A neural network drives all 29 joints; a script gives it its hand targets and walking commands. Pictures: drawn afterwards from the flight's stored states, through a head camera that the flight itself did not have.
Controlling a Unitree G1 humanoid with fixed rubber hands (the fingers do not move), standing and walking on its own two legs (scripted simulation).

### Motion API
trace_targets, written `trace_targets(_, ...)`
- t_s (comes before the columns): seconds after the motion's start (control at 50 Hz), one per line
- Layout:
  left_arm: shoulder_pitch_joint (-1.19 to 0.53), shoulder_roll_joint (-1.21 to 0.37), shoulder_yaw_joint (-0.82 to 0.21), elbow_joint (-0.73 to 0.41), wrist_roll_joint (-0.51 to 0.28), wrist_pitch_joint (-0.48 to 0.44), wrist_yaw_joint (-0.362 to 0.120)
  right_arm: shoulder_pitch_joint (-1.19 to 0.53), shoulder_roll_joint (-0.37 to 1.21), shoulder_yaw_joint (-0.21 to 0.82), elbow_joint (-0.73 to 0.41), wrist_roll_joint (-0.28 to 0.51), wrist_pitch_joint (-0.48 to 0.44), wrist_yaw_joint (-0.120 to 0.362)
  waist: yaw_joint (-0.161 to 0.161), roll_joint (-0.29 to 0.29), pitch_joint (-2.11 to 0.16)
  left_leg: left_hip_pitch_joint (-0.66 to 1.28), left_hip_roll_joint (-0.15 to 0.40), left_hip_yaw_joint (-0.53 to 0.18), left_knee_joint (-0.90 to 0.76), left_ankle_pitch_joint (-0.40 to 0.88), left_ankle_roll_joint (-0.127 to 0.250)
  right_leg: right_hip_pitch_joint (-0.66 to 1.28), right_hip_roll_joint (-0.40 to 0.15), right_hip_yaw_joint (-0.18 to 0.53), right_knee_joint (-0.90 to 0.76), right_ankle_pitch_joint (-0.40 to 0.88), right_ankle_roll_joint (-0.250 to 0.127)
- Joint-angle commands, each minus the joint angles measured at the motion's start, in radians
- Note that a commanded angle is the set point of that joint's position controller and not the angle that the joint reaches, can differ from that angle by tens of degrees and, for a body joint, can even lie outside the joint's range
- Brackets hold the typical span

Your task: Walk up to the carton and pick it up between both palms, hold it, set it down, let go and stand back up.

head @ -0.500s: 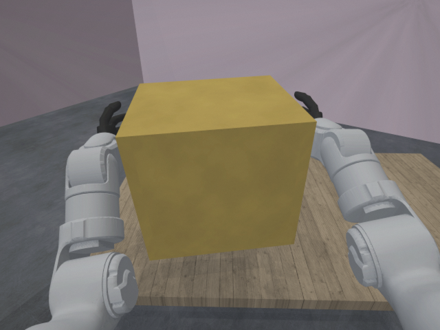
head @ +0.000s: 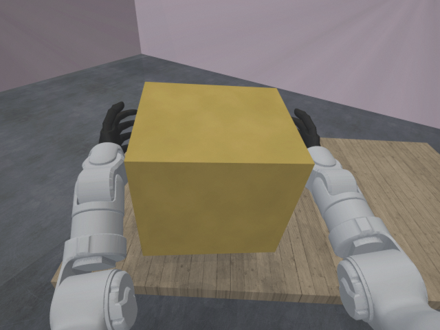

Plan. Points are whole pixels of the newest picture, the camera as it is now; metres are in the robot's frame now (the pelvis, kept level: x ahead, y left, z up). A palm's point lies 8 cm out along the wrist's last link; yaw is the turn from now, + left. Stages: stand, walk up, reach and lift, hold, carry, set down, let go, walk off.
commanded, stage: set down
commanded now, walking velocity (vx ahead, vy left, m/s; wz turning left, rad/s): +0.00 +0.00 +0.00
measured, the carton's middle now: (211, 169) +0.40 +0.01 +0.16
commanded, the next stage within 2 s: none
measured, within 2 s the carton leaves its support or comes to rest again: neither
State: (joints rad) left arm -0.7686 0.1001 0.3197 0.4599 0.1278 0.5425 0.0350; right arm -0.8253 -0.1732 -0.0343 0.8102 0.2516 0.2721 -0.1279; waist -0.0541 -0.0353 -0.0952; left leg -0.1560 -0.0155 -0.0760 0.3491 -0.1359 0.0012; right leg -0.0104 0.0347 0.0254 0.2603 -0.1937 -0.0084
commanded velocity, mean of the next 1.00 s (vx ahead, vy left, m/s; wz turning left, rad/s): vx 0.00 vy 0.00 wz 0.00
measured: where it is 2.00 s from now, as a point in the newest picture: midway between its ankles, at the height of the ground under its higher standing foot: outside the picture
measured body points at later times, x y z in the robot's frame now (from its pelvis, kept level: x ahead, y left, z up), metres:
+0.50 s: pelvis +0.02 +0.00 +0.00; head -0.03 +0.02 +0.45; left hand +0.41 +0.19 +0.19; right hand +0.42 -0.16 +0.19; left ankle +0.04 +0.11 -0.75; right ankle -0.03 -0.12 -0.75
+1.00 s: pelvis +0.01 -0.01 +0.00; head -0.02 +0.01 +0.45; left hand +0.42 +0.19 +0.16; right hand +0.42 -0.17 +0.14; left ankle +0.04 +0.11 -0.75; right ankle -0.03 -0.12 -0.75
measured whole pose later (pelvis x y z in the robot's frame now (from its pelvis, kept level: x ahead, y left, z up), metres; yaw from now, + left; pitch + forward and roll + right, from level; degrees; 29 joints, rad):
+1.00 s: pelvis +0.01 -0.01 +0.00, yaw -1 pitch +0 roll +0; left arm -0.72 0.10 0.34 0.61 0.12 0.36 -0.01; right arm -0.73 -0.09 -0.14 0.82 0.09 0.18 -0.10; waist 0.00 -0.04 -0.08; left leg -0.19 -0.01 -0.05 0.34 -0.14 0.00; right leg -0.07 0.03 0.03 0.29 -0.21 -0.01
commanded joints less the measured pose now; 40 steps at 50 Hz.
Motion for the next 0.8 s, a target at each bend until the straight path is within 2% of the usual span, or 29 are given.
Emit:
trace_targets(0.0,-0.874,-0.633,-0.475,-0.211,-0.129,-0.066,-0.138,-0.993,0.678,0.292,-0.423,0.078,-0.073,0.089,0.001,0.075,-0.5,0.302,-0.018,0.049,0.031,0.344,-0.036,-0.009,0.016,-0.056,-0.001,0.377,0.07)
trace_targets(0.02,-0.863,-0.62,-0.457,-0.186,-0.123,-0.061,-0.143,-0.993,0.672,0.29,-0.432,0.069,-0.068,0.09,0.013,0.054,-0.488,0.283,-0.021,0.053,0.015,0.303,-0.024,-0.018,0.007,-0.049,-0.002,0.352,0.077)
trace_targets(0.04,-0.866,-0.627,-0.476,-0.214,-0.14,-0.068,-0.145,-1.005,0.687,0.309,-0.471,0.081,-0.076,0.091,0.029,0.046,-0.515,0.282,-0.018,0.053,0.01,0.296,-0.015,0.002,0.005,-0.042,0.0,0.35,0.074)
trace_targets(0.1,-0.849,-0.638,-0.514,-0.261,-0.153,-0.073,-0.134,-0.982,0.692,0.333,-0.495,0.094,-0.075,0.081,0.021,0.073,-0.599,0.322,-0.023,0.043,0.052,0.4,-0.03,0.019,0.018,-0.043,0.028,0.471,0.078)
trace_targets(0.14,-0.827,-0.626,-0.496,-0.228,-0.15,-0.07,-0.141,-0.948,0.693,0.316,-0.462,0.076,-0.061,0.076,0.012,0.048,-0.531,0.302,-0.018,0.048,0.032,0.34,-0.034,0.008,0.018,-0.045,0.012,0.425,0.079)
trace_targets(0.16,-0.822,-0.63,-0.493,-0.239,-0.152,-0.072,-0.144,-0.945,0.695,0.32,-0.474,0.084,-0.061,0.074,0.022,0.035,-0.516,0.278,-0.018,0.045,0.031,0.363,-0.033,0.015,0.021,-0.047,0.017,0.459,0.081)
trace_targets(0.18,-0.812,-0.627,-0.49,-0.249,-0.145,-0.071,-0.145,-0.93,0.702,0.331,-0.475,0.086,-0.059,0.072,0.017,0.052,-0.522,0.283,-0.023,0.048,0.035,0.384,-0.032,0.041,0.017,-0.037,0.025,0.502,0.082)
trace_targets(0.2,-0.81,-0.616,-0.487,-0.243,-0.143,-0.071,-0.15,-0.904,0.693,0.307,-0.446,0.084,-0.053,0.069,0.01,0.07,-0.502,0.28,-0.024,0.046,0.035,0.373,-0.035,0.032,0.018,-0.037,0.028,0.498,0.081)
trace_targets(0.22,-0.81,-0.611,-0.47,-0.22,-0.135,-0.069,-0.154,-0.934,0.684,0.302,-0.462,0.077,-0.05,0.07,0.016,0.064,-0.498,0.277,-0.027,0.046,0.023,0.348,-0.028,0.021,0.013,-0.038,0.019,0.462,0.084)
trace_targets(0.24,-0.816,-0.625,-0.492,-0.24,-0.145,-0.074,-0.156,-0.921,0.696,0.311,-0.473,0.08,-0.056,0.071,0.01,0.065,-0.517,0.291,-0.022,0.05,0.033,0.357,-0.032,0.018,0.015,-0.043,0.027,0.474,0.091)
trace_targets(0.26,-0.798,-0.619,-0.484,-0.24,-0.144,-0.077,-0.156,-0.909,0.696,0.32,-0.469,0.077,-0.058,0.07,0.013,0.049,-0.512,0.291,-0.021,0.046,0.036,0.369,-0.034,0.026,0.018,-0.043,0.025,0.487,0.084)
trace_targets(0.3,-0.791,-0.601,-0.476,-0.226,-0.138,-0.085,-0.157,-0.894,0.693,0.314,-0.452,0.065,-0.056,0.074,0.017,0.053,-0.511,0.285,-0.02,0.042,0.032,0.38,-0.03,0.023,0.02,-0.045,0.028,0.501,0.079)
trace_targets(0.34,-0.783,-0.604,-0.451,-0.197,-0.122,-0.082,-0.166,-0.867,0.687,0.278,-0.402,0.041,-0.054,0.077,0.009,0.055,-0.452,0.271,-0.023,0.051,0.025,0.352,-0.032,0.021,0.008,-0.043,0.022,0.484,0.087)
trace_targets(0.36,-0.774,-0.598,-0.446,-0.187,-0.106,-0.081,-0.172,-0.85,0.688,0.265,-0.38,0.037,-0.054,0.076,0.008,0.073,-0.441,0.274,-0.022,0.05,0.018,0.361,-0.037,0.027,0.01,-0.042,0.022,0.478,0.082)
trace_targets(0.38,-0.767,-0.612,-0.453,-0.19,-0.115,-0.083,-0.174,-0.856,0.682,0.273,-0.405,0.031,-0.06,0.077,0.011,0.059,-0.46,0.296,-0.022,0.05,0.024,0.384,-0.041,0.031,0.015,-0.044,0.021,0.489,0.086)
trace_targets(0.4,-0.777,-0.622,-0.471,-0.188,-0.126,-0.086,-0.175,-0.871,0.674,0.259,-0.412,0.028,-0.067,0.076,-0.001,0.073,-0.462,0.303,-0.019,0.046,0.03,0.391,-0.046,0.016,0.015,-0.05,0.017,0.482,0.079)
trace_targets(0.44,-0.795,-0.622,-0.464,-0.199,-0.121,-0.107,-0.166,-0.88,0.695,0.265,-0.423,0.015,-0.076,0.078,0.004,0.074,-0.515,0.303,-0.023,0.053,0.035,0.384,-0.05,0.024,0.018,-0.056,0.023,0.478,0.081)
trace_targets(0.46,-0.8,-0.623,-0.478,-0.217,-0.122,-0.116,-0.166,-0.856,0.697,0.265,-0.411,0.015,-0.08,0.079,-0.003,0.071,-0.512,0.308,-0.017,0.045,0.036,0.406,-0.049,0.027,0.016,-0.053,0.027,0.495,0.078)
trace_targets(0.52,-0.767,-0.629,-0.473,-0.204,-0.117,-0.123,-0.164,-0.847,0.694,0.27,-0.423,0.007,-0.092,0.085,0.002,0.071,-0.502,0.321,-0.018,0.045,0.037,0.427,-0.056,0.014,0.022,-0.061,0.024,0.506,0.081)
trace_targets(0.54,-0.75,-0.619,-0.452,-0.154,-0.101,-0.117,-0.168,-0.851,0.684,0.254,-0.409,-0.006,-0.09,0.085,0.0,0.062,-0.461,0.306,-0.018,0.049,0.031,0.401,-0.052,0.01,0.018,-0.063,0.016,0.474,0.08)
trace_targets(0.56,-0.757,-0.614,-0.455,-0.159,-0.103,-0.124,-0.168,-0.857,0.691,0.263,-0.405,-0.005,-0.096,0.087,0.015,0.052,-0.47,0.306,-0.014,0.051,0.025,0.38,-0.047,0.009,0.017,-0.06,0.018,0.459,0.08)
trace_targets(0.6,-0.765,-0.627,-0.465,-0.154,-0.104,-0.132,-0.17,-0.853,0.675,0.227,-0.393,-0.028,-0.111,0.093,0.007,0.087,-0.46,0.31,-0.006,0.053,0.024,0.366,-0.051,-0.017,0.012,-0.06,0.011,0.411,0.064)
trace_targets(0.64,-0.754,-0.639,-0.467,-0.149,-0.108,-0.152,-0.161,-0.859,0.694,0.238,-0.407,-0.038,-0.127,0.097,0.014,0.07,-0.511,0.337,-0.007,0.054,0.041,0.44,-0.062,-0.006,0.026,-0.071,0.019,0.457,0.067)
trace_targets(0.66,-0.765,-0.642,-0.462,-0.157,-0.099,-0.157,-0.161,-0.838,0.686,0.225,-0.377,-0.043,-0.129,0.099,0.009,0.09,-0.496,0.345,-0.009,0.055,0.039,0.427,-0.065,-0.018,0.021,-0.072,0.012,0.433,0.066)
trace_targets(0.68,-0.779,-0.63,-0.447,-0.13,-0.096,-0.166,-0.162,-0.845,0.694,0.221,-0.368,-0.048,-0.133,0.104,0.017,0.078,-0.482,0.326,-0.011,0.06,0.028,0.396,-0.057,-0.03,0.016,-0.07,0.003,0.404,0.065)
trace_targets(0.72,-0.742,-0.635,-0.43,-0.098,-0.083,-0.177,-0.163,-0.851,0.695,0.225,-0.386,-0.065,-0.148,0.112,0.033,0.065,-0.492,0.315,-0.009,0.061,0.027,0.402,-0.048,-0.004,0.011,-0.068,0.014,0.432,0.066)
trace_targets(0.78,-0.751,-0.629,-0.437,-0.111,-0.088,-0.204,-0.156,-0.837,0.715,0.23,-0.387,-0.073,-0.173,0.118,0.049,0.069,-0.537,0.3,-0.011,0.071,0.027,0.399,-0.04,0.013,0.008,-0.063,0.028,0.463,0.075)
